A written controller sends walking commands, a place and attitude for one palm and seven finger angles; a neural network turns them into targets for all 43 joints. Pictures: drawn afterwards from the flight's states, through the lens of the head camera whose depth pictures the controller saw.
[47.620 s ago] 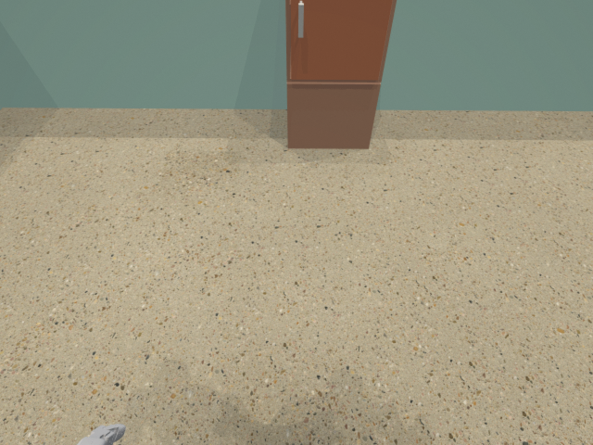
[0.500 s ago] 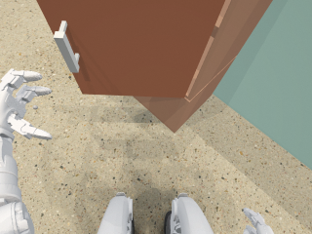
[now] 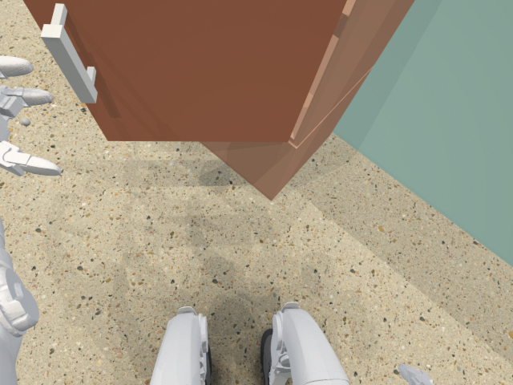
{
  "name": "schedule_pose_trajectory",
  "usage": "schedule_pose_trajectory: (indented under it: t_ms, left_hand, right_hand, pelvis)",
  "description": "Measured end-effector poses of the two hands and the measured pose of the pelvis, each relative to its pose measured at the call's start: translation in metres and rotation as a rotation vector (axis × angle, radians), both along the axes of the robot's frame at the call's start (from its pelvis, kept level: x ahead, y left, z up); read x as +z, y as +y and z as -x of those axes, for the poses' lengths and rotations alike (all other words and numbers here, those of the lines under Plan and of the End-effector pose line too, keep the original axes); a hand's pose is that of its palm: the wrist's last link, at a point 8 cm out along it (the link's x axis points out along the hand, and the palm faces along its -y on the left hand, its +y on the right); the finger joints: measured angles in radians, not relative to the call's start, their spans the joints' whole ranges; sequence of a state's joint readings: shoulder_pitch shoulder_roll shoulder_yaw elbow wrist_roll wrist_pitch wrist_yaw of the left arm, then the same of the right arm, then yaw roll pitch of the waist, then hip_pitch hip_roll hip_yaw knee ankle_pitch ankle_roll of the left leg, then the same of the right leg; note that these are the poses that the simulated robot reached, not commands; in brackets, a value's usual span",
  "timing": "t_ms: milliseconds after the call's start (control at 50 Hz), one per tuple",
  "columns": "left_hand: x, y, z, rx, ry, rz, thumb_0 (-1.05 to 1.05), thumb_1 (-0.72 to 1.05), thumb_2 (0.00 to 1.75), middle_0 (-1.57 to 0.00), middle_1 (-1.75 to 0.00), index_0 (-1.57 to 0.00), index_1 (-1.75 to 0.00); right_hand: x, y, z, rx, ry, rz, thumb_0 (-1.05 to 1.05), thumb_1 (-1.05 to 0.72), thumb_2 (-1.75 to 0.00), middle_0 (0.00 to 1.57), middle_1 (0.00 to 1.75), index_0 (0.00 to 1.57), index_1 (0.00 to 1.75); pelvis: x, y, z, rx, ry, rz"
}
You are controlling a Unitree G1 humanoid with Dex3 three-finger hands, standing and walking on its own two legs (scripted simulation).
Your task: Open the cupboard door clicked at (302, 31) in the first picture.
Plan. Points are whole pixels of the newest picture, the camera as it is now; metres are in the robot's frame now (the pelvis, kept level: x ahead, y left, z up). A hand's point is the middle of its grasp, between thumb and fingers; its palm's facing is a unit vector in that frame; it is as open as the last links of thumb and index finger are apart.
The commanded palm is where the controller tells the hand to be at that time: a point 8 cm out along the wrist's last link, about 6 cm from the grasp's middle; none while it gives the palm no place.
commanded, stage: move the hooked fingers beside the handle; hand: left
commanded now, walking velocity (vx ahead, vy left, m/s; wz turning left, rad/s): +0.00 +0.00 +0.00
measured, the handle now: (75, 57) +0.57 +0.26 +0.06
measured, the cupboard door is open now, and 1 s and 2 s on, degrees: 44 44 44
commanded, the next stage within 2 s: slide the fingers in behind the handle in 1.12 s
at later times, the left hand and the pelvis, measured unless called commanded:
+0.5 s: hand (30, 88) +0.52 +0.31 +0.04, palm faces +0.04 -1.00 -0.03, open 14.0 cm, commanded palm +0.51 +0.33 +0.05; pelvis +0.00 +0.00 -0.02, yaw -2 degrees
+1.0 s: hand (34, 94) +0.52 +0.31 +0.04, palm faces +0.03 -1.00 -0.02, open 14.0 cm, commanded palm +0.52 +0.33 +0.05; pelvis +0.00 +0.01 -0.01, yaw -2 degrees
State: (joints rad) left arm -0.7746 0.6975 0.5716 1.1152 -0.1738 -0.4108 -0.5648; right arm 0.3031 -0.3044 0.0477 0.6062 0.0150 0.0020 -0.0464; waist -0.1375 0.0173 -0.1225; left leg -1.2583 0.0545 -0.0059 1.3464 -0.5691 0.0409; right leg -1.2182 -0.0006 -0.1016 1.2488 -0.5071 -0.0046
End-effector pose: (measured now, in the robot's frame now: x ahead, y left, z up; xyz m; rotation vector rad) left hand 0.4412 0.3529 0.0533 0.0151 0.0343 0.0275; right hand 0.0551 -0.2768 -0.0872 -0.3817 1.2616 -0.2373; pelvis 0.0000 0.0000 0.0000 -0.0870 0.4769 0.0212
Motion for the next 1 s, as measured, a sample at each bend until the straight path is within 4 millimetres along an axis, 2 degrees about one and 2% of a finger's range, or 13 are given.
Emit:
schedule_pose_trajectory:
  t_ms: [100, 260, 360, 520, 680, 840, 1000]
  left_hand:
    - [-0.003, 0.003, -0.017, 0.01, 0.028, -0.005, -0.01, -0.5, 0.3, -0.3, -1.2, -0.3, -1.2]
    - [0.003, 0.007, -0.041, 0.007, -0.016, -0.012, -0.01, -0.5, 0.3, -0.3, -1.2, -0.3, -1.2]
    - [-0.004, 0.008, -0.053, 0.001, 0.037, 0.002, -0.01, -0.5, 0.3, -0.3, -1.2, -0.3, -1.2]
    - [-0.007, 0.012, -0.059, 0.009, 0.008, -0.019, -0.01, -0.5, 0.3, -0.3, -1.2, -0.3, -1.2]
    - [-0.008, 0.012, -0.051, 0.001, 0.037, -0.007, -0.01, -0.5, 0.3, -0.3, -1.2, -0.3, -1.2]
    - [-0.002, 0.012, -0.053, 0.011, 0.032, -0.007, -0.01, -0.5, 0.3, -0.3, -1.2, -0.3, -1.2]
    - [-0.015, 0.011, -0.057, 0.003, 0.043, -0.007, -0.01, -0.5, 0.3, -0.3, -1.2, -0.3, -1.2]
  right_hand:
    - [-0.002, -0.001, 0.011, -0.01, 0.034, 0.011, 0.0, -0.9, -0.9, 0.2, 0.3, 0.21, 0.3]
    - [-0.006, 0.0, 0.031, -0.036, 0.102, 0.019, 0.0, -0.9, -0.9, 0.2, 0.3, 0.21, 0.3]
    - [-0.007, 0.004, 0.04, -0.046, 0.131, 0.021, 0.0, -0.9, -0.9, 0.2, 0.3, 0.21, 0.3]
    - [-0.007, 0.012, 0.051, -0.067, 0.173, 0.008, 0.0, -0.9, -0.9, 0.2, 0.3, 0.21, 0.3]
    - [-0.001, 0.019, 0.047, -0.068, 0.181, -0.013, 0.0, -0.9, -0.9, 0.2, 0.3, 0.21, 0.3]
    - [0.006, 0.016, 0.033, -0.05, 0.138, 0.008, 0.0, -0.9, -0.9, 0.2, 0.3, 0.21, 0.3]
    - [0.003, 0.011, 0.027, -0.039, 0.132, 0.028, 0.0, -0.9, -0.9, 0.2, 0.3, 0.21, 0.3]
  pelvis:
    - [-0.005, 0.0, 0.002, -0.001, 0.019, 0.007]
    - [-0.012, 0.0, 0.004, -0.008, 0.049, 0.019]
    - [-0.015, 0.001, 0.005, -0.009, 0.064, 0.026]
    - [-0.017, 0.005, 0.003, -0.016, 0.081, 0.033]
    - [-0.008, 0.007, -0.001, -0.011, 0.069, 0.033]
    - [-0.005, 0.008, -0.004, -0.002, 0.057, 0.036]
    - [-0.01, 0.008, -0.003, -0.005, 0.071, 0.038]
